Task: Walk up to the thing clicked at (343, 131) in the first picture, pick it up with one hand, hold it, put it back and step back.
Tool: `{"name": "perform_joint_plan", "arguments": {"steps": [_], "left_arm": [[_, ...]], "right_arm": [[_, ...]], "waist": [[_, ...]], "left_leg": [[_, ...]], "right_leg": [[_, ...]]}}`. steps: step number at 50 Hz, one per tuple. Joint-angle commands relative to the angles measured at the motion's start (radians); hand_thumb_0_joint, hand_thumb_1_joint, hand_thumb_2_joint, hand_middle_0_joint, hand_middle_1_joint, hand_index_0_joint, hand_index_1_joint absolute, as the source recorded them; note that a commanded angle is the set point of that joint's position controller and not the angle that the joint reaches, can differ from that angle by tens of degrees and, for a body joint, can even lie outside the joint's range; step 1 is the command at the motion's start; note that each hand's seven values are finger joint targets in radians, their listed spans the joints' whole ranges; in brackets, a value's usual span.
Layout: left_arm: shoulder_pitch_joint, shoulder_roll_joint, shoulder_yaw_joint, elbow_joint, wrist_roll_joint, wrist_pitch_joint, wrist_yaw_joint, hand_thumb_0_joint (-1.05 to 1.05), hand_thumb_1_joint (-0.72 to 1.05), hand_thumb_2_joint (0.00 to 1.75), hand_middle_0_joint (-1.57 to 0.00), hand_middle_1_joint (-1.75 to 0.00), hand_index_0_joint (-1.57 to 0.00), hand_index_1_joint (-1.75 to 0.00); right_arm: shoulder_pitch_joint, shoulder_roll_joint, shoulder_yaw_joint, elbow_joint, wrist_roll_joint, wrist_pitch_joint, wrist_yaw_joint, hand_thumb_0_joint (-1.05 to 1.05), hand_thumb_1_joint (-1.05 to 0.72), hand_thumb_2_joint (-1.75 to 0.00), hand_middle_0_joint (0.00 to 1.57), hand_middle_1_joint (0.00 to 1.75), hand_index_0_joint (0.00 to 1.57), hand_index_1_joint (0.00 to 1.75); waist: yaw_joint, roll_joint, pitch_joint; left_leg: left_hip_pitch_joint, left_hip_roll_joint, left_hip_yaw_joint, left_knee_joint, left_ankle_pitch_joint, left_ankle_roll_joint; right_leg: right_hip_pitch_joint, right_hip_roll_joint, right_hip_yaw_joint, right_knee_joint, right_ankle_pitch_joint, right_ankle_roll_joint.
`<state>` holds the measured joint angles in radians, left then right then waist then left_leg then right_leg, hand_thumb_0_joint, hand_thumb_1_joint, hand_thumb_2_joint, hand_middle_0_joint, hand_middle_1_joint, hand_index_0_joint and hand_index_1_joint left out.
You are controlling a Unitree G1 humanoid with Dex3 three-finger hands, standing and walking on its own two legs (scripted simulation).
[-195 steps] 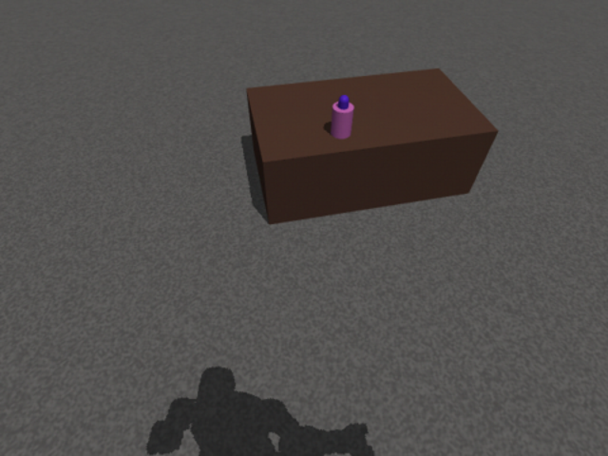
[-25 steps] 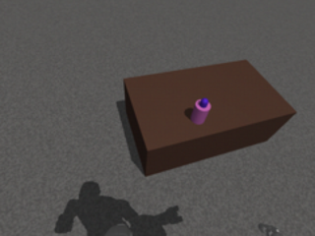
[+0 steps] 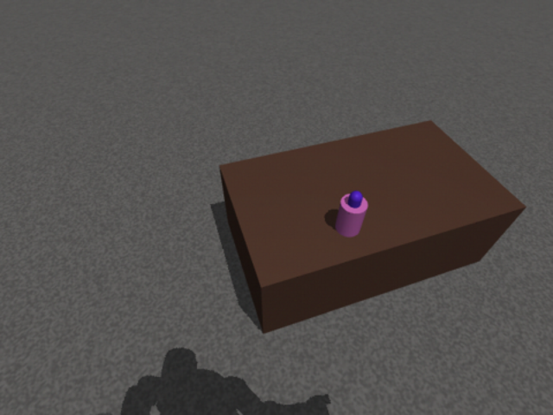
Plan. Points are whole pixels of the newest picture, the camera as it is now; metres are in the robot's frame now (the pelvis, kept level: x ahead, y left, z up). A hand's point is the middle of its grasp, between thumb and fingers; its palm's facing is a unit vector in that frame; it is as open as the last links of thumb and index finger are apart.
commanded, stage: walk up
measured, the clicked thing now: (352, 210) +0.74 -0.23 -0.33
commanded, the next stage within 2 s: stand in 0.84 s
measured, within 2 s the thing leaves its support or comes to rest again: neither
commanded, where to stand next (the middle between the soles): +0.08 -0.02 m, yaw +1 degrees
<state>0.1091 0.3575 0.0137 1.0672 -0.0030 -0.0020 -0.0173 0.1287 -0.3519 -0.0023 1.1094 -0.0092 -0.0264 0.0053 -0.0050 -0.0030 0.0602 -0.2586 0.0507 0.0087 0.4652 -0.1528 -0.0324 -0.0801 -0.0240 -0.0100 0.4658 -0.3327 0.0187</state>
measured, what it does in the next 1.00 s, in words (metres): stands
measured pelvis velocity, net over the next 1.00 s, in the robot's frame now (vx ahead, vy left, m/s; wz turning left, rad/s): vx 0.01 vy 0.01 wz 0.00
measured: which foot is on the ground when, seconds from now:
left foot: down 0.00-1.00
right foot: down 0.00-1.00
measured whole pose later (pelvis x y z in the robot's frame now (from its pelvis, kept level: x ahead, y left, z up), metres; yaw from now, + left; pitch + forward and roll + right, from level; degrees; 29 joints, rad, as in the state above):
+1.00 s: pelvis +0.01 +0.01 +0.01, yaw +0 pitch -3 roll +0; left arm 0.12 0.34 0.01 1.12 0.01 0.00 -0.01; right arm 0.06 -0.34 -0.01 1.13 -0.01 -0.01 0.00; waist 0.00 -0.01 0.06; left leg -0.21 0.04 0.01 0.37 -0.12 -0.03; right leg -0.01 -0.03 -0.01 0.33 -0.27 0.03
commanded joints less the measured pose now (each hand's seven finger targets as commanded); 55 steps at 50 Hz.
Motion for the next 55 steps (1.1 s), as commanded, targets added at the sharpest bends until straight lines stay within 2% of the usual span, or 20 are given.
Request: {"name": "perform_joint_plan", "arguments": {"steps": [1, 3, 7, 12, 15, 20, 23, 26, 28, 30, 32, 37, 41, 42, 43, 44, 45, 50, 53, 55], "left_arm": [[-0.025, 0.224, 0.051, -0.036, 0.004, -0.008, 0.021, 0.00, 0.90, 0.90, -0.20, -0.30, -0.20, -0.30], [-0.040, 0.220, 0.050, -0.038, 0.005, -0.007, 0.018, 0.00, 0.90, 0.90, -0.20, -0.30, -0.20, -0.30], [-0.054, 0.219, 0.049, -0.033, 0.008, -0.008, 0.017, 0.00, 0.90, 0.90, -0.20, -0.30, -0.20, -0.30], [-0.077, 0.214, 0.048, -0.025, 0.007, -0.006, 0.015, 0.00, 0.90, 0.90, -0.20, -0.30, -0.20, -0.30], [-0.059, 0.210, 0.045, -0.011, 0.007, -0.004, 0.014, 0.00, 0.90, 0.90, -0.20, -0.30, -0.20, -0.30], [-0.074, 0.208, 0.044, -0.009, 0.011, -0.007, 0.012, 0.00, 0.90, 0.90, -0.20, -0.30, -0.20, -0.30], [-0.045, 0.209, 0.046, -0.001, 0.008, -0.007, 0.013, 0.00, 0.90, 0.90, -0.20, -0.30, -0.20, -0.30], [-0.038, 0.209, 0.049, 0.003, 0.009, -0.007, 0.017, 0.00, 0.90, 0.90, -0.20, -0.30, -0.20, -0.30], [-0.042, 0.209, 0.049, 0.000, 0.010, -0.007, 0.017, 0.00, 0.90, 0.90, -0.20, -0.30, -0.20, -0.30], [-0.050, 0.206, 0.048, -0.001, 0.009, -0.006, 0.018, 0.00, 0.90, 0.90, -0.20, -0.30, -0.20, -0.30], [-0.048, 0.206, 0.047, -0.001, 0.011, -0.005, 0.018, 0.00, 0.90, 0.90, -0.20, -0.30, -0.20, -0.30], [-0.024, 0.206, 0.050, 0.003, 0.011, -0.004, 0.021, 0.00, 0.90, 0.90, -0.20, -0.30, -0.20, -0.30], [-0.032, 0.204, 0.051, -0.001, 0.013, -0.002, 0.021, 0.00, 0.90, 0.90, -0.20, -0.30, -0.20, -0.30], [-0.020, 0.202, 0.045, -0.004, 0.013, -0.010, 0.024, 0.00, 0.90, 0.90, -0.20, -0.30, -0.20, -0.30], [-0.024, 0.209, 0.045, -0.003, 0.013, -0.015, 0.025, 0.00, 0.90, 0.90, -0.20, -0.30, -0.20, -0.30], [-0.014, 0.203, 0.043, -0.001, 0.011, -0.017, 0.025, 0.00, 0.90, 0.90, -0.20, -0.30, -0.20, -0.30], [-0.021, 0.210, 0.045, 0.000, 0.014, -0.019, 0.026, 0.00, 0.90, 0.90, -0.20, -0.30, -0.20, -0.30], [-0.014, 0.210, 0.043, -0.002, 0.012, -0.024, 0.025, 0.00, 0.90, 0.90, -0.20, -0.30, -0.20, -0.30], [-0.016, 0.212, 0.044, -0.005, 0.015, -0.022, 0.024, 0.00, 0.90, 0.90, -0.20, -0.30, -0.20, -0.30], [-0.017, 0.210, 0.043, -0.004, 0.014, -0.021, 0.024, 0.00, 0.90, 0.90, -0.20, -0.30, -0.20, -0.30]], "right_arm": [[-0.071, -0.217, -0.042, -0.063, 0.003, -0.020, -0.014, 0.00, -0.90, -0.90, 0.20, 0.30, 0.20, 0.30], [-0.069, -0.220, -0.043, -0.058, 0.001, -0.019, -0.015, 0.00, -0.90, -0.90, 0.20, 0.30, 0.20, 0.30], [-0.073, -0.219, -0.041, -0.050, 0.001, -0.022, -0.016, 0.00, -0.90, -0.90, 0.20, 0.30, 0.20, 0.30], [-0.073, -0.217, -0.039, -0.044, 0.000, -0.022, -0.018, 0.00, -0.90, -0.90, 0.20, 0.30, 0.20, 0.30], [-0.092, -0.220, -0.039, -0.051, 0.000, -0.020, -0.017, 0.00, -0.90, -0.90, 0.20, 0.30, 0.20, 0.30], [-0.084, -0.223, -0.042, -0.039, -0.001, -0.019, -0.017, 0.00, -0.90, -0.90, 0.20, 0.30, 0.20, 0.30], [-0.097, -0.218, -0.040, -0.045, 0.000, -0.019, -0.017, 0.00, -0.90, -0.90, 0.20, 0.30, 0.20, 0.30], [-0.096, -0.211, -0.040, -0.045, 0.000, -0.018, -0.018, 0.00, -0.90, -0.90, 0.20, 0.30, 0.20, 0.30], [-0.092, -0.212, -0.041, -0.045, 0.002, -0.017, -0.019, 0.00, -0.90, -0.90, 0.20, 0.30, 0.20, 0.30], [-0.093, -0.210, -0.039, -0.042, 0.003, -0.015, -0.018, 0.00, -0.90, -0.90, 0.20, 0.30, 0.20, 0.30], [-0.091, -0.211, -0.043, -0.037, 0.001, -0.013, -0.019, 0.00, -0.90, -0.90, 0.20, 0.30, 0.20, 0.30], [-0.101, -0.203, -0.042, -0.042, 0.002, -0.010, -0.019, 0.00, -0.90, -0.90, 0.20, 0.30, 0.20, 0.30], [-0.101, -0.204, -0.044, -0.041, -0.001, -0.008, -0.019, 0.00, -0.90, -0.90, 0.20, 0.30, 0.20, 0.30], [-0.122, -0.209, -0.043, -0.042, 0.001, -0.004, -0.018, 0.00, -0.90, -0.90, 0.20, 0.30, 0.20, 0.30], [-0.110, -0.197, -0.039, -0.040, 0.003, -0.002, -0.016, 0.00, -0.90, -0.90, 0.20, 0.30, 0.20, 0.30], [-0.121, -0.201, -0.038, -0.040, 0.003, -0.001, -0.015, 0.00, -0.90, -0.90, 0.20, 0.30, 0.20, 0.30], [-0.101, -0.202, -0.040, -0.038, 0.005, 0.000, -0.014, 0.00, -0.90, -0.90, 0.20, 0.30, 0.20, 0.30], [-0.111, -0.205, -0.039, -0.034, 0.005, -0.002, -0.009, 0.00, -0.90, -0.90, 0.20, 0.30, 0.20, 0.30], [-0.104, -0.204, -0.040, -0.030, 0.004, -0.001, -0.009, 0.00, -0.90, -0.90, 0.20, 0.30, 0.20, 0.30], [-0.108, -0.209, -0.041, -0.028, 0.003, -0.001, -0.008, 0.00, -0.90, -0.90, 0.20, 0.30, 0.20, 0.30]], "waist": [[0.013, 0.002, -0.063], [0.009, 0.018, -0.067], [0.006, 0.019, -0.103], [0.000, 0.030, -0.096], [0.007, 0.028, -0.077], [-0.007, 0.022, -0.091], [0.004, 0.018, -0.097], [0.004, -0.004, -0.115], [0.002, -0.006, -0.123], [0.000, 0.004, -0.104], [-0.001, -0.006, -0.107], [0.005, -0.004, -0.103], [0.001, 0.011, -0.083], [0.010, 0.025, -0.071], [0.000, 0.015, -0.063], [0.007, 0.020, -0.059], [-0.002, 0.018, -0.073], [0.002, 0.005, -0.074], [-0.004, 0.011, -0.076], [-0.002, 0.009, -0.066]], "left_leg": [[0.098, 0.071, -0.078, -0.060, 0.165, 0.060], [0.101, 0.071, -0.078, -0.067, 0.142, 0.058], [0.121, 0.075, -0.072, -0.072, 0.186, 0.060], [0.133, 0.078, -0.071, -0.096, 0.186, 0.052], [0.128, 0.081, -0.085, -0.109, 0.145, 0.057], [0.132, 0.072, -0.080, -0.122, 0.111, 0.053], [0.159, 0.073, -0.080, -0.108, 0.167, 0.054], [0.182, 0.073, -0.066, -0.083, 0.253, 0.060], [0.189, 0.072, -0.057, -0.075, 0.274, 0.060], [0.173, 0.072, -0.063, -0.093, 0.244, 0.053], [0.174, 0.073, -0.064, -0.093, 0.239, 0.059], [0.185, 0.072, -0.061, -0.088, 0.260, 0.059], [0.164, 0.072, -0.068, -0.105, 0.218, 0.054], [0.171, 0.082, -0.071, -0.098, 0.229, 0.051], [0.162, 0.081, -0.073, -0.105, 0.232, 0.045], [0.169, 0.083, -0.076, -0.101, 0.237, 0.048], [0.158, 0.079, -0.076, -0.116, 0.183, 0.047], [0.187, 0.083, -0.079, -0.123, 0.195, 0.046], [0.187, 0.080, -0.082, -0.145, 0.120, 0.042], [0.180, 0.083, -0.085, -0.147, 0.116, 0.046]], "right_leg": [[-0.084, -0.087, 0.062, -0.132, 0.165, -0.057], [-0.078, -0.089, 0.066, -0.143, 0.151, -0.058], [-0.039, -0.092, 0.062, -0.151, 0.207, -0.054], [-0.048, -0.091, 0.058, -0.156, 0.198, -0.051], [-0.059, -0.084, 0.053, -0.169, 0.170, -0.046], [-0.048, -0.088, 0.055, -0.184, 0.163, -0.047], [-0.052, -0.087, 0.049, -0.180, 0.193, -0.041], [-0.046, -0.088, 0.041, -0.180, 0.254, -0.036], [-0.037, -0.093, 0.039, -0.175, 0.283, -0.037], [-0.041, -0.094, 0.038, -0.182, 0.253, -0.035], [-0.033, -0.095, 0.039, -0.186, 0.249, -0.036], [-0.037, -0.092, 0.033, -0.186, 0.261, -0.033], [-0.039, -0.089, 0.031, -0.193, 0.223, -0.034], [-0.053, -0.114, 0.060, -0.210, 0.249, -0.031], [-0.052, -0.114, 0.061, -0.213, 0.255, -0.029], [-0.055, -0.112, 0.059, -0.213, 0.261, -0.027], [-0.041, -0.115, 0.064, -0.220, 0.218, -0.029], [-0.049, -0.112, 0.062, -0.221, 0.235, -0.028], [-0.062, -0.107, 0.059, -0.224, 0.167, -0.030], [-0.059, -0.110, 0.065, -0.228, 0.171, -0.032]]}}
